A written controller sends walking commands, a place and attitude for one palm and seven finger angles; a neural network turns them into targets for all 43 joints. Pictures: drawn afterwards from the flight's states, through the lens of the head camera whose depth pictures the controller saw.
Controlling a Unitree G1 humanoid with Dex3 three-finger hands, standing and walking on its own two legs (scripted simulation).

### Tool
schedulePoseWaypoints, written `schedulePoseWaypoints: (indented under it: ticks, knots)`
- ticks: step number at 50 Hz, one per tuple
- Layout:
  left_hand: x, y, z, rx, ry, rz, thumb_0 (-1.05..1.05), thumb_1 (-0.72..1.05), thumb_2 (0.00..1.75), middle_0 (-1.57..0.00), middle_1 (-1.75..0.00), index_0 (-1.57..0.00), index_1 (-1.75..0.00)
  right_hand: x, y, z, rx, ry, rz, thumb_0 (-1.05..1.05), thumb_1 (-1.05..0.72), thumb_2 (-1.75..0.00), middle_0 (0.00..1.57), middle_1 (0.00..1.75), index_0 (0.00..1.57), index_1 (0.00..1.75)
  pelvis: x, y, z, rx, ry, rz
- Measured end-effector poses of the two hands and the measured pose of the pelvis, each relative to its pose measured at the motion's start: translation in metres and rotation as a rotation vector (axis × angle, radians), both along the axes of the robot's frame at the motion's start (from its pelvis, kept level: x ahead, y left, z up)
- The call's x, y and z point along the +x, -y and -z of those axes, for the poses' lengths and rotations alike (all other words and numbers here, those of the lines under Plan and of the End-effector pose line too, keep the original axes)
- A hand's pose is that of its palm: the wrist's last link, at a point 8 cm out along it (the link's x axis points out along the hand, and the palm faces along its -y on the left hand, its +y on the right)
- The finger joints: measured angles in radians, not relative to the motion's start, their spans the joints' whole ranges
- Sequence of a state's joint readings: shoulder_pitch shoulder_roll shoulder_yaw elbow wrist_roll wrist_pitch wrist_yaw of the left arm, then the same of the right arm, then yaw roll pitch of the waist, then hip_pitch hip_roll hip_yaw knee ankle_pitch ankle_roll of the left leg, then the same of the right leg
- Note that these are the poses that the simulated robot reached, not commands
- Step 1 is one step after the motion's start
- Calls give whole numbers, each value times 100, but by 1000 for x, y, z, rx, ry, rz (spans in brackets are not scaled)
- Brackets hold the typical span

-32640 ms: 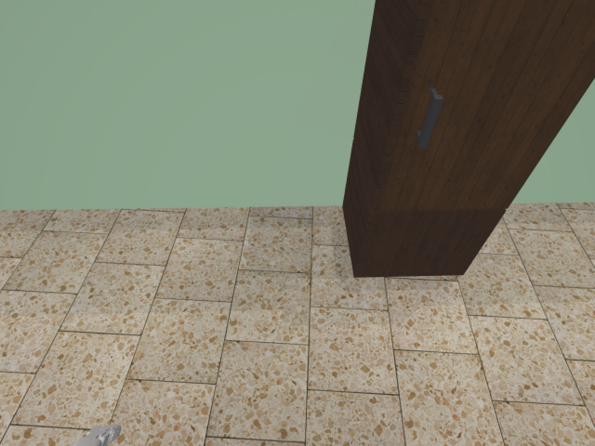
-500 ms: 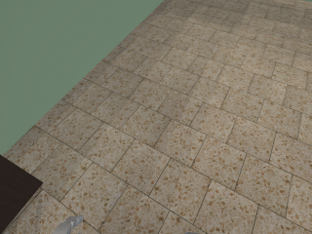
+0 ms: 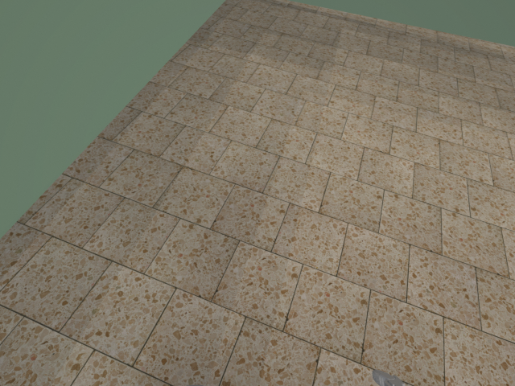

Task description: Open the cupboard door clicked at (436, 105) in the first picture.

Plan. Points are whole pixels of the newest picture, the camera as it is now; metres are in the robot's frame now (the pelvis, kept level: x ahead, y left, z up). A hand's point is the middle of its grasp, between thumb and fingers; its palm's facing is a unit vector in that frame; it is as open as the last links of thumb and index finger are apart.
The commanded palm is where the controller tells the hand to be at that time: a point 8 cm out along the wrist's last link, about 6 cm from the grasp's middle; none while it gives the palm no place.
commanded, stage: walk to a spot facing it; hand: left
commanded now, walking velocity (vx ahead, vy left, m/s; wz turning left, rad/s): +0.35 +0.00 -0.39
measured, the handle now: out of the picture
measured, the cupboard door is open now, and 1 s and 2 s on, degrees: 43 43 43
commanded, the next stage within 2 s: turn to face it in 0.66 s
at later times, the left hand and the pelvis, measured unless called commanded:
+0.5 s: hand (223, 274) +0.35 +0.09 -0.16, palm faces -0.18 -0.96 -0.20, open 7.3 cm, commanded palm none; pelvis +0.22 -0.07 +0.01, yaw -11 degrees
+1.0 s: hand (228, 220) +0.50 +0.10 -0.17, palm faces -0.06 -0.98 -0.18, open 7.4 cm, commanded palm none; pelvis +0.43 -0.07 +0.00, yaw -6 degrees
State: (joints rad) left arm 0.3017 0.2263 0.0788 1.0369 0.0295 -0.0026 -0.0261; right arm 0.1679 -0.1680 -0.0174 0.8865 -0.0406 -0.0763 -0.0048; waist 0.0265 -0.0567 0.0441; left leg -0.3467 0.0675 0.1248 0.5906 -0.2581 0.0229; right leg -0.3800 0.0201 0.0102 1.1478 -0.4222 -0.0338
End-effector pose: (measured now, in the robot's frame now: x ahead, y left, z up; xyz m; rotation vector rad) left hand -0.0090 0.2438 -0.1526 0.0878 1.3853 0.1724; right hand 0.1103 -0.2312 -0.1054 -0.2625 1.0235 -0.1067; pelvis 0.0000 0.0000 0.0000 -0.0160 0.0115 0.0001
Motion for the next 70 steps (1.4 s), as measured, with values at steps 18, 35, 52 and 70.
schedulePoseWaypoints:
  ticks: [18, 35, 52, 70]
  knots:
    - [344, 73, -24, 41, 302, 344, 1, 91, 90, -20, -29, -19, -30, -90, 26, 33, 113, -569, 393, 0, -91, -90, 20, 30, 20, 30, 165, 49, 11, 35, -8, 154]
    - [359, 88, -16, 21, 13, 205, 0, 93, 89, -20, -29, -20, -30, 245, 83, 14, 100, -118, 273, 0, -91, -90, 20, 30, 20, 30, 319, 78, -9, -2, 8, 191]
    - [526, 98, -18, 28, 138, 144, 1, 91, 89, -20, -29, -19, -30, 333, 86, 26, 48, -279, 211, 0, -93, -90, 21, 30, 21, 30, 435, 79, -6, 8, -8, 88]
    - [540, 123, -29, 86, 183, -64, 1, 91, 89, -20, -29, -20, -30, 484, 141, 14, 3, -226, -19, 1, -91, -90, 20, 30, 20, 30, 492, 125, -9, 59, -11, -161]
